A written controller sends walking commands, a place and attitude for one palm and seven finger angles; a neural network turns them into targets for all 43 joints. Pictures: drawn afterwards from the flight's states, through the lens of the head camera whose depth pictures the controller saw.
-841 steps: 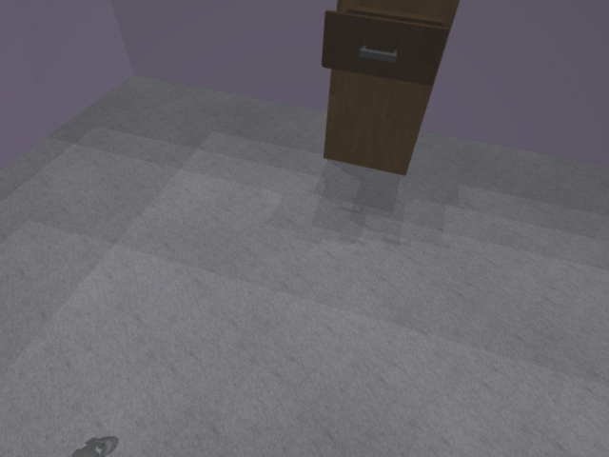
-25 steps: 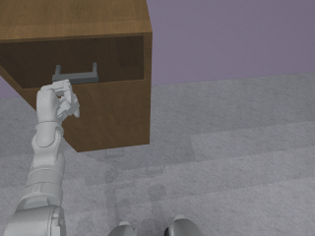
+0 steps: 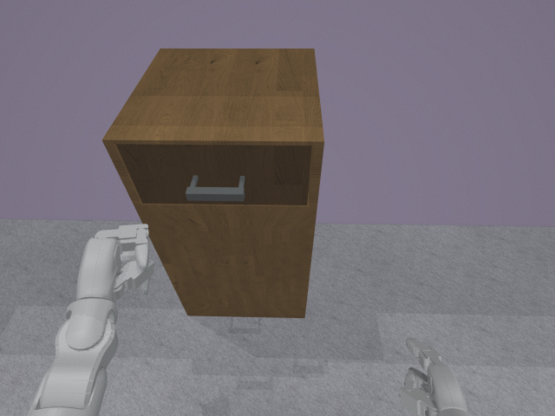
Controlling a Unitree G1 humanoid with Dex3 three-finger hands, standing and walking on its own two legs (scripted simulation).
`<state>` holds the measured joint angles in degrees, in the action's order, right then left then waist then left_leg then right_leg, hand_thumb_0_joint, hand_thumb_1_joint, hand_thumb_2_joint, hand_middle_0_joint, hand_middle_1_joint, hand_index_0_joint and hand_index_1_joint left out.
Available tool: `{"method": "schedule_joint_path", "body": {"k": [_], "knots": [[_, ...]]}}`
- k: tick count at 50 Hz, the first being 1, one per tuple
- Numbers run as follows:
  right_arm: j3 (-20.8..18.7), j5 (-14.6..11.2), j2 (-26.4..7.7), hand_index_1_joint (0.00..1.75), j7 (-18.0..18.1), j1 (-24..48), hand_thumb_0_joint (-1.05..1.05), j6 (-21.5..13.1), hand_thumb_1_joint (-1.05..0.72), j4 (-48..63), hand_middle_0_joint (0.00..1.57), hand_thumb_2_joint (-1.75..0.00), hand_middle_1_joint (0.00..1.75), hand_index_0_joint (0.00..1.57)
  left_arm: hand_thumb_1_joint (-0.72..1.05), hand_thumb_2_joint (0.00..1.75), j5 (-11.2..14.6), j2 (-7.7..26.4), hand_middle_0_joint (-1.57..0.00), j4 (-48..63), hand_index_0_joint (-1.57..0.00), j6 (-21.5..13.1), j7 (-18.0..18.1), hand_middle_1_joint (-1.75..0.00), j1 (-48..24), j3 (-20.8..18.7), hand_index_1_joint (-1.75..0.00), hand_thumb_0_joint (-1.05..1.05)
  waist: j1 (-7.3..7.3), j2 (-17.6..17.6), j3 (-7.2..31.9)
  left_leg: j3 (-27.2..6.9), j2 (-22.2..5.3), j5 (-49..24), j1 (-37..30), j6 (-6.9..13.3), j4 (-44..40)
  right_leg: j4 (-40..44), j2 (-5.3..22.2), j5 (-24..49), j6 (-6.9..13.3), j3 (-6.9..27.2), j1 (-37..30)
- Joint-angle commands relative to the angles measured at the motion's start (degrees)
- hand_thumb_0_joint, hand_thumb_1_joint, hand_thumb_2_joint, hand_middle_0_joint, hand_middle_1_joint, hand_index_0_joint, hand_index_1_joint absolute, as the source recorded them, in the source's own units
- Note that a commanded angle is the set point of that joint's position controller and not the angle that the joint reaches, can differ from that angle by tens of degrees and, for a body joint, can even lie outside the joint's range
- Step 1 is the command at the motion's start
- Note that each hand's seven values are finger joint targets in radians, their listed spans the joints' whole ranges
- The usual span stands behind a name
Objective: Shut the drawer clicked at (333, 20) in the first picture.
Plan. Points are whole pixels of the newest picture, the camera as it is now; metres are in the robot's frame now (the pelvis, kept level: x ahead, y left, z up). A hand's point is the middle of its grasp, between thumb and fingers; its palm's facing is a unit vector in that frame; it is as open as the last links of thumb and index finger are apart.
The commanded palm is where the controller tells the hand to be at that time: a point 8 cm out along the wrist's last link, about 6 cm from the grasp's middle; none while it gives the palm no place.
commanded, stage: draw the hand back to the body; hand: left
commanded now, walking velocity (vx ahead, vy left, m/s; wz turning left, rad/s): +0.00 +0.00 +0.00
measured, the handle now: (217, 187) +0.57 +0.18 -0.03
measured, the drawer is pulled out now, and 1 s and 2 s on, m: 0.00 0.00 0.00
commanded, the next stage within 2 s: step back with the hand held close in 0.64 s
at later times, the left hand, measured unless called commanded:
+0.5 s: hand (48, 315) +0.18 +0.24 +0.17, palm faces +0.39 -0.83 -0.41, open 3.2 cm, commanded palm +0.13 +0.28 +0.19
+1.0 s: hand (55, 319) +0.18 +0.23 +0.17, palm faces +0.34 -0.82 -0.46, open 3.2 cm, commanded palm +0.11 +0.28 +0.19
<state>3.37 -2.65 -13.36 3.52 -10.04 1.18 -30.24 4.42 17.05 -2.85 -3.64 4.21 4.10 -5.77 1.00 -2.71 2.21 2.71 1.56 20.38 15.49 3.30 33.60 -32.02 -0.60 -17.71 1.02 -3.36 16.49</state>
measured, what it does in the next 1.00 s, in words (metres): stands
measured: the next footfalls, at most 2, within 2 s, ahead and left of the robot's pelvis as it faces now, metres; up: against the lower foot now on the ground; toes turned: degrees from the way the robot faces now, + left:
none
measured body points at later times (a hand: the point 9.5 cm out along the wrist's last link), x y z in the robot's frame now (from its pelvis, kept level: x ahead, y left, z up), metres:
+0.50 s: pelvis +0.00 +0.00 +0.01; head -0.03 -0.03 +0.46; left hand +0.15 +0.28 +0.20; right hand +0.18 -0.22 -0.07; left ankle -0.03 +0.08 -0.73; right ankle -0.01 -0.11 -0.73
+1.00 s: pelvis -0.02 +0.00 +0.01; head -0.01 -0.02 +0.46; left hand +0.15 +0.27 +0.19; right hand +0.15 -0.24 -0.08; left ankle -0.03 +0.08 -0.73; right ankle -0.01 -0.11 -0.73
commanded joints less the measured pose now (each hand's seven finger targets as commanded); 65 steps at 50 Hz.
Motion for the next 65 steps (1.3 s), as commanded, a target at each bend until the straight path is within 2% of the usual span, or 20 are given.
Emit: {"method": "schedule_joint_path", "body": {"k": [1,6,11,14,16,18,21,23,27,33,38,39,40,41,43,44,49,55,59,65], "knots": [[-2.31,0.66,-6.47,0.3,0.76,4.51,0.0,-3.63,-0.9,7.49,0.2,-0.9,0.3,0.2,0.9,0.9,-0.25,7.69,-1.4,19.31,-1.4,-2.56,1.43,-1.6,-8.47,-4.04,-1.6,0.0,-0.31,-2.04,8.02,-5.33,-3.67,-21.17,-9.29,-2.09,-9.62,7.01,0.8,14.9,1.12,2.09,-7.63],[-2.37,1.48,-6.38,0.3,0.2,5.49,0.0,-4.87,-0.9,6.83,0.2,-0.9,0.3,0.2,0.9,0.9,-0.28,8.33,-1.4,24.49,-1.4,-2.23,1.51,-1.6,-0.74,-6.21,-1.6,0.0,0.34,0.75,3.91,-5.29,-3.79,-21.07,-9.9,-2.29,-12.47,9.72,0.54,15.07,1.1,1.87,-10.25],[-2.74,1.9,-5.95,0.3,-0.29,5.77,0.0,-6.29,-0.9,6.52,0.2,-0.9,0.3,0.2,0.9,0.9,-0.16,10.33,-1.4,31.76,-1.4,-3.0,1.74,-1.6,7.01,-10.52,-1.6,0.0,1.25,-2.11,3.76,-4.85,-3.46,-22.26,-10.34,-2.36,-13.04,10.59,0.7,16.47,1.26,2.07,-12.82],[-3.11,1.98,-6.0,0.3,-0.67,5.96,0.0,-7.34,-0.9,6.27,0.2,-0.9,0.3,0.2,0.9,0.9,-0.13,10.85,-1.4,35.18,-1.4,-3.57,1.78,-1.6,12.27,-12.19,-1.6,0.0,1.55,-0.56,2.74,-4.99,-3.53,-22.46,-9.8,-2.31,-12.88,10.91,0.53,16.51,1.17,2.11,-12.91],[-3.34,2.02,-5.92,0.3,-0.85,5.85,0.0,-8.06,-0.9,6.37,0.2,-0.9,0.3,0.2,0.9,0.9,0.06,11.09,-1.4,38.6,-1.4,-3.99,1.86,-1.6,15.03,-13.16,-1.6,0.0,1.69,-2.24,3.0,-4.85,-3.55,-22.95,-9.71,-2.27,-12.73,10.62,0.85,16.97,1.04,2.15,-13.23],[-3.63,1.99,-5.79,0.3,-0.89,5.55,0.0,-8.75,-0.9,6.15,0.2,-0.9,0.3,0.2,0.9,0.9,0.26,11.47,-1.4,39.79,-1.4,-4.34,2.05,-1.6,18.57,-14.77,-1.6,0.0,1.89,0.02,2.71,-4.49,-3.41,-22.18,-9.01,-2.07,-12.36,10.59,0.84,17.2,0.91,2.1,-13.28],[-3.89,1.68,-5.8,0.3,-0.75,5.73,0.0,-9.61,-0.9,6.16,0.2,-0.9,0.3,0.2,0.9,0.9,0.26,12.29,-1.4,42.72,-1.4,-5.15,2.16,-1.6,21.19,-16.46,-1.6,0.0,2.06,-2.04,1.23,-4.42,-3.47,-19.46,-8.33,-2.15,-12.45,10.79,0.8,15.19,0.98,2.42,-12.29],[-3.99,1.58,-5.47,0.3,-0.5,5.76,0.0,-10.3,-0.9,5.93,0.2,-0.9,0.3,0.2,0.9,0.9,0.2,12.71,-1.4,43.57,-1.4,-5.64,2.48,-1.6,23.78,-18.06,-1.6,0.0,2.45,-0.94,0.43,-4.57,-3.48,-19.07,-7.65,-2.13,-12.3,10.53,0.69,14.75,0.96,2.21,-11.88],[-4.32,1.63,-5.86,0.3,-0.01,5.19,0.0,-10.63,-0.9,4.74,0.2,-0.9,0.3,0.2,0.9,0.9,-0.02,10.08,-1.4,39.58,-1.4,-5.76,2.5,-1.6,22.19,-15.53,-1.6,0.0,1.39,2.01,-3.6,-4.26,-3.42,-13.35,-6.79,-1.38,-12.55,11.9,0.93,9.96,0.7,2.57,-8.48],[-4.26,1.81,-5.56,0.3,0.44,5.36,0.0,-11.68,-0.9,4.65,0.2,-0.9,0.3,0.2,0.9,0.9,-0.33,11.28,-1.4,41.79,-1.4,-6.62,3.04,-1.6,21.24,-16.32,-1.6,0.0,2.03,0.07,-0.19,-3.98,-2.91,-13.74,-7.88,-1.14,-11.96,11.59,1.3,10.46,0.86,3.35,-10.21],[-4.02,1.92,-5.03,0.3,0.39,5.66,0.0,-12.28,-0.9,4.51,0.2,-0.9,0.3,0.2,0.9,0.9,-0.2,11.47,-1.4,41.8,-1.4,-6.7,3.1,-1.6,21.42,-16.93,-1.6,0.0,2.32,-0.65,-1.12,-4.03,-2.9,-13.78,-7.44,-1.4,-12.1,11.82,1.28,10.55,0.98,3.4,-10.52],[-3.59,1.86,-6.18,0.3,0.08,4.13,0.0,-11.29,-0.9,7.04,0.2,-0.9,0.3,0.2,0.9,0.9,-0.24,21.01,-1.4,45.99,-1.4,-10.45,3.65,-1.6,10.7,-27.28,-1.6,0.0,0.15,-2.2,-8.7,-6.01,-3.45,-7.16,-1.48,-0.37,-12.9,15.32,3.89,9.5,1.03,9.85,-6.36],[-4.28,2.12,-5.62,0.3,0.17,4.44,0.0,-10.81,-0.9,4.73,0.2,-0.9,0.3,0.2,0.9,0.9,-0.55,17.54,-1.4,41.55,-1.4,-11.17,3.19,-1.6,15.42,-24.98,-1.6,0.0,-0.07,2.09,-7.43,-6.12,-3.56,-6.6,-1.99,-0.17,-11.18,17.12,5.42,8.62,1.46,11.7,-5.07],[-4.75,2.44,-5.77,0.3,0.0,3.98,0.0,-10.02,-0.9,4.27,0.2,-0.9,0.3,0.2,0.9,0.9,-0.79,13.29,-1.4,37.6,-1.4,-11.12,2.63,-1.6,21.99,-22.09,-1.6,0.0,-0.44,3.47,-5.87,-5.6,-3.58,-8.86,-4.25,0.01,-9.97,17.42,6.03,10.19,1.43,12.05,-4.6],[-5.38,2.7,-6.3,0.3,-0.57,4.14,0.0,-8.7,-0.9,4.38,0.2,-0.9,0.3,0.2,0.9,0.9,-0.98,10.28,-1.4,37.36,-1.4,-11.31,2.0,-1.6,26.38,-19.12,-1.6,0.0,-0.83,3.28,-2.39,-5.02,-4.21,-12.39,-5.18,-0.09,-10.1,15.69,6.21,14.18,0.85,10.32,-6.29],[-5.61,2.77,-6.69,0.3,-0.59,4.54,0.0,-8.36,-0.9,4.8,0.2,-0.9,0.3,0.2,0.9,0.9,-1.02,9.93,-1.4,38.66,-1.4,-11.69,1.89,-1.6,27.3,-18.63,-1.6,0.0,-0.7,0.29,-1.23,-5.06,-4.37,-14.93,-4.78,-0.15,-10.79,14.0,5.95,17.82,0.82,9.21,-7.62],[-6.58,2.47,-6.86,0.3,-0.21,5.31,0.0,-6.17,-0.9,6.35,0.2,-0.9,0.3,0.2,0.9,0.9,-1.21,14.18,-1.4,42.97,-1.4,-11.84,3.03,-1.6,30.75,-22.2,-1.6,0.0,-0.13,0.41,5.83,-6.12,-5.67,-22.2,-2.27,-0.38,-11.96,8.1,4.83,24.48,0.04,6.29,-12.81],[-7.12,2.03,-6.4,0.3,0.6,5.01,0.0,-5.13,-0.9,7.46,0.2,-0.9,0.3,0.2,0.9,0.9,-1.13,14.74,-1.4,44.98,-1.4,-11.93,3.65,-1.6,32.58,-23.13,-1.6,0.0,-0.21,0.12,6.51,-7.12,-6.51,-24.61,0.83,-0.48,-11.52,4.66,4.18,25.67,-0.38,5.94,-12.69],[-7.36,2.35,-6.91,0.3,0.86,4.91,0.0,-5.54,-0.9,7.65,0.2,-0.9,0.3,0.2,0.9,0.9,-1.69,14.23,-1.4,45.43,-1.4,-11.94,3.74,-1.6,32.12,-22.58,-1.6,0.0,-0.15,-2.0,4.4,-8.86,-8.29,-18.31,6.12,0.69,-14.33,1.97,2.61,19.64,-0.99,5.56,-12.63],[-7.29,2.22,-6.91,0.3,0.95,4.08,0.0,-6.62,-0.9,7.93,0.2,-0.9,0.3,0.2,0.9,0.9,-2.72,13.46,-1.4,45.58,-1.4,-12.39,4.08,-1.6,30.34,-22.41,-1.6,0.0,-0.93,-0.09,1.15,-10.0,-8.85,0.87,18.12,2.35,-16.38,-0.48,2.39,15.23,-1.01,7.65,-16.15]]}}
